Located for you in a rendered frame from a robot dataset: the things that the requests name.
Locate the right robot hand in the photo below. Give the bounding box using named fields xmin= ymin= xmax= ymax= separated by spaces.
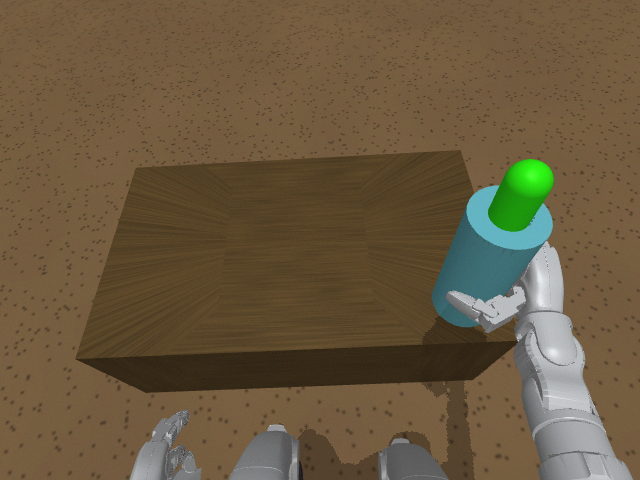
xmin=445 ymin=241 xmax=564 ymax=333

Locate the left robot hand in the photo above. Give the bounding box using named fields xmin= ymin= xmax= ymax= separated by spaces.
xmin=130 ymin=410 xmax=202 ymax=480

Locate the bottle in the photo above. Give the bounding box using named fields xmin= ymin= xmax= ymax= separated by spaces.
xmin=432 ymin=159 xmax=554 ymax=327

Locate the right robot arm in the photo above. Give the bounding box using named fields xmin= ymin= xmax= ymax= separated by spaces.
xmin=513 ymin=310 xmax=633 ymax=480

